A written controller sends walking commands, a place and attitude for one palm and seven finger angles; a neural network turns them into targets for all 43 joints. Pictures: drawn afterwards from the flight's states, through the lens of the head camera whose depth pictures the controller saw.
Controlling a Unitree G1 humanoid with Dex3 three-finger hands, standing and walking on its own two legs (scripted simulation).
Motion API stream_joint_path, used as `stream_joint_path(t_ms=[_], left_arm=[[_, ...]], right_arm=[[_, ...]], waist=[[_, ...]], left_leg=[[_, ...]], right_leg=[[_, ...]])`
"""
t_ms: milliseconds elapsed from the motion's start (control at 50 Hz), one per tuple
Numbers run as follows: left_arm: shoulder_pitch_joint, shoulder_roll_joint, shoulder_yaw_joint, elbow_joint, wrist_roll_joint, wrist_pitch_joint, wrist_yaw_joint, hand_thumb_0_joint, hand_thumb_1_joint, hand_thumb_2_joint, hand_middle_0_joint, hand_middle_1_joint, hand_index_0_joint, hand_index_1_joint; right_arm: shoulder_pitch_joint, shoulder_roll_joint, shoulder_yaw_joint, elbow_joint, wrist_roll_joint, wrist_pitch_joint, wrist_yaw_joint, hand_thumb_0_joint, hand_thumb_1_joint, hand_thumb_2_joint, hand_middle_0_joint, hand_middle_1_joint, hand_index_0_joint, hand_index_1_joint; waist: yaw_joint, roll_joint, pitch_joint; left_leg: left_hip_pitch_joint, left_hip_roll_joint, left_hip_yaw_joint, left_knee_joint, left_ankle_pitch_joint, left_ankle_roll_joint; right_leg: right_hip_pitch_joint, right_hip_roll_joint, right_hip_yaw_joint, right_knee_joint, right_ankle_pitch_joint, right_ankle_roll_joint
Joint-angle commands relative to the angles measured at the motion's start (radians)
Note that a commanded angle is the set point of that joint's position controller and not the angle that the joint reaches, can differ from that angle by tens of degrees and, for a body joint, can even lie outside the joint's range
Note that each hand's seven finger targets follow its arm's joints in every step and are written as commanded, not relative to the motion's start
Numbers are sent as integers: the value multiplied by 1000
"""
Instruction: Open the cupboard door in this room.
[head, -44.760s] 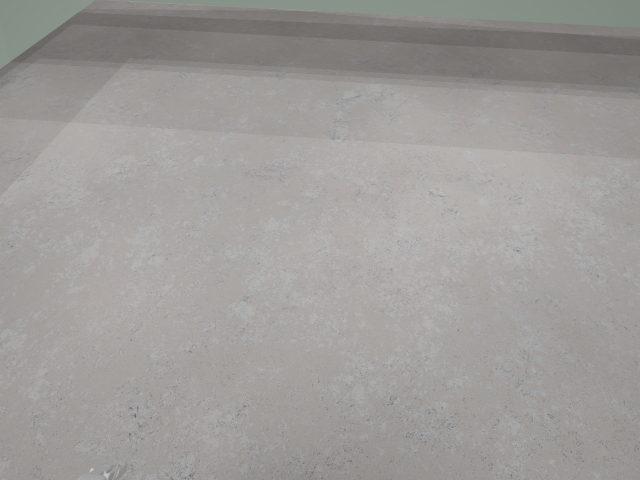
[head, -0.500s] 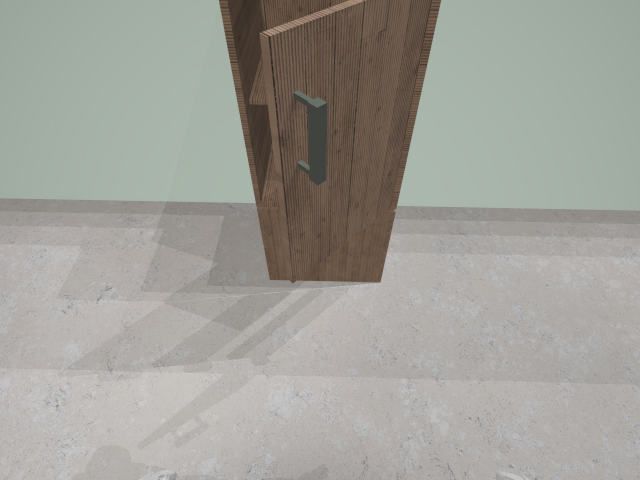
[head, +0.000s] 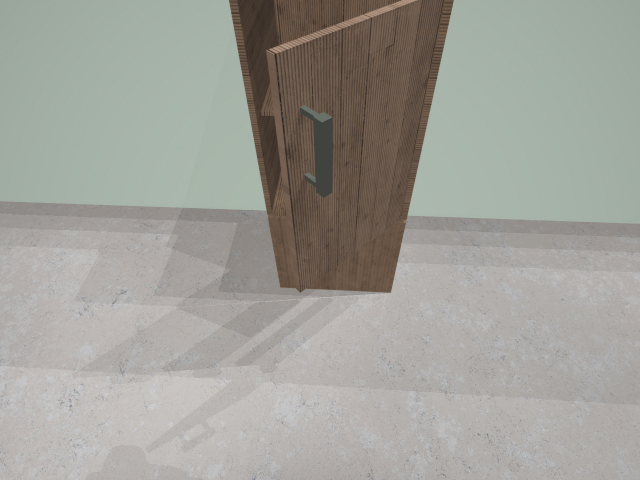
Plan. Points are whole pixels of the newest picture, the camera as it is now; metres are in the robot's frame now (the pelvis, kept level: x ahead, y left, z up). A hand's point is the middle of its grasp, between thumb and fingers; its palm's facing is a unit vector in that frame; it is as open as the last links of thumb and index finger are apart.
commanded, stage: let the arm hang, fingers relaxed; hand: left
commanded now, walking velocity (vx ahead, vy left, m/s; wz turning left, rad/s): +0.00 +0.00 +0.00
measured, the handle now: (315, 152) +0.60 +0.04 +0.07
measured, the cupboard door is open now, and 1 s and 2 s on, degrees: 45 45 45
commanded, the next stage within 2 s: look to check the result in 0.34 s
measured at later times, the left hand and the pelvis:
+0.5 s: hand out of the picture +0.09 +0.21 -0.15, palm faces -0.01 -0.95 -0.31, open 7.4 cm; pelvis +0.02 -0.01 +0.01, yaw +0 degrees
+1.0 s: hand out of the picture +0.11 +0.21 -0.15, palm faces -0.02 -0.95 -0.31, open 7.4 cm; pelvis +0.04 -0.02 +0.01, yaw -1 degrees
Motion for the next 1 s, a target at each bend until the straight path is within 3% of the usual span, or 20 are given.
stream_joint_path(t_ms=[0,500,760,900,980], left_arm=[[-15,155,22,-52,1,-22,10,0,900,900,-200,-300,-200,-300],[-113,231,24,-62,-2,-45,9,0,900,900,-200,-300,-200,-300],[-101,230,18,-51,-3,-43,12,0,900,900,-200,-300,-200,-300],[-94,224,19,-55,-4,-45,15,0,900,900,-200,-300,-200,-300],[-93,218,19,-56,-4,-45,15,0,900,900,-200,-300,-200,-300]], right_arm=[[7,-162,-22,-38,-3,-20,-10,0,-900,-900,200,300,200,300],[-121,-251,-20,-49,0,-25,-9,0,-900,-900,200,300,200,300],[-120,-249,-17,-44,2,-20,-12,0,-900,-900,200,300,200,300],[-116,-243,-17,-44,2,-24,-15,0,-900,-900,200,300,200,300],[-111,-238,-17,-43,2,-23,-15,0,-900,-900,200,300,200,300]], waist=[[7,-30,-6],[-1,-26,-83],[-2,-45,-78],[-1,-42,-88],[-1,-35,-70]], left_leg=[[-8,101,-112,-122,-12,35],[117,113,-83,-140,138,12],[143,116,-74,-144,148,12],[152,119,-69,-141,195,11],[144,119,-66,-146,176,10]], right_leg=[[8,-115,133,-125,-67,-36],[104,-134,149,-173,175,-24],[109,-131,143,-183,207,-18],[132,-132,139,-169,292,-18],[124,-131,140,-175,268,-17]])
